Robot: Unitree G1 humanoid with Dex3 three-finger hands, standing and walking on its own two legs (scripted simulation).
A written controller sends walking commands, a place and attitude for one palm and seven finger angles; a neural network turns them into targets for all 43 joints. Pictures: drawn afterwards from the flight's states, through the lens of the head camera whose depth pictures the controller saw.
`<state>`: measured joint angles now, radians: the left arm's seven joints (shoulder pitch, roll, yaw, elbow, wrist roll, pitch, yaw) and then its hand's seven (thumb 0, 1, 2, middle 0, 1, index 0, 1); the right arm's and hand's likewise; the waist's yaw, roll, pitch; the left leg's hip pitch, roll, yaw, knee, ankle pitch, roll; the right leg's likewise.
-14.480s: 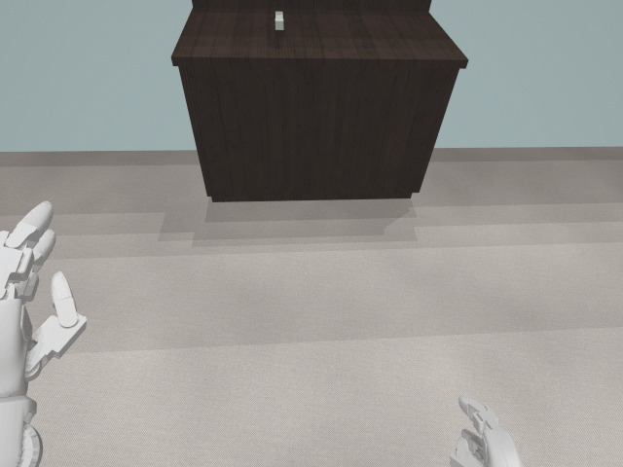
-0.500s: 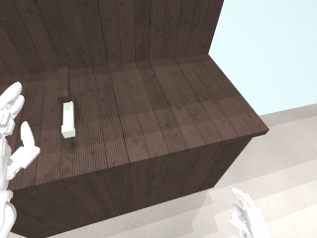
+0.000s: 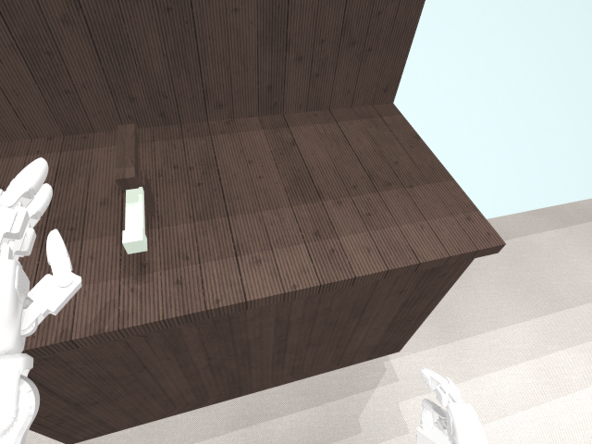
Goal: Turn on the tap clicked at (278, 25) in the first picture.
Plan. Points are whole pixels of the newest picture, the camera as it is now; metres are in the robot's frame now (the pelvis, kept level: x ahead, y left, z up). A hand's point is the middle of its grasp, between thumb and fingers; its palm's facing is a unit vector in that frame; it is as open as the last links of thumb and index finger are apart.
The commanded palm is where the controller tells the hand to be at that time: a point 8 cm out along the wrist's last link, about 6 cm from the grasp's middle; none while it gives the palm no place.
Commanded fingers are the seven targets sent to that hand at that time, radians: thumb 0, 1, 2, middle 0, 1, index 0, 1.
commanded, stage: turn the palm inward beside the body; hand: left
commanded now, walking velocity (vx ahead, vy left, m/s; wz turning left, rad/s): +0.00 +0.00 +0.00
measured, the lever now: (135, 240) +0.37 +0.28 +0.02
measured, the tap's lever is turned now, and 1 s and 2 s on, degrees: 0 0 0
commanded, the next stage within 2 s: none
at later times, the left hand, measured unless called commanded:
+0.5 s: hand (73, 317) +0.19 +0.23 +0.15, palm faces +0.57 -0.77 -0.29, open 7.4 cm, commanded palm +0.14 +0.27 +0.16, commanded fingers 0.00 0.90 0.90 -0.20 -0.30 -0.20 -0.30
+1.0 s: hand (97, 343) +0.18 +0.22 +0.13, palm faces +0.53 -0.81 -0.25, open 7.4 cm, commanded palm +0.12 +0.25 +0.15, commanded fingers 0.00 0.90 0.90 -0.20 -0.30 -0.20 -0.30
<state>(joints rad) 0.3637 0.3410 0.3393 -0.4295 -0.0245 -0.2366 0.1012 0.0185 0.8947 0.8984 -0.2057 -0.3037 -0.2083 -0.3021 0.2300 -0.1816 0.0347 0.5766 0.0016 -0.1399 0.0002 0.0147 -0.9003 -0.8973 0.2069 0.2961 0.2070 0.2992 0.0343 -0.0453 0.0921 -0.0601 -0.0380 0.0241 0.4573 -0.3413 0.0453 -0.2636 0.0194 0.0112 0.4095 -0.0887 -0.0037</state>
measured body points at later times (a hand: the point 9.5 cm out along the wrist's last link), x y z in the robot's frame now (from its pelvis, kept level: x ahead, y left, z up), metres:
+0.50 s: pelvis -0.02 -0.05 -0.02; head -0.01 -0.07 +0.43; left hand +0.15 +0.27 +0.17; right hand +0.21 -0.25 -0.10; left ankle -0.05 +0.08 -0.74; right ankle +0.07 -0.12 -0.74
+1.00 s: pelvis +0.00 -0.05 -0.03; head +0.01 -0.07 +0.42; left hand +0.14 +0.26 +0.14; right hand +0.21 -0.27 -0.11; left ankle -0.05 +0.08 -0.74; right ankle +0.07 -0.12 -0.74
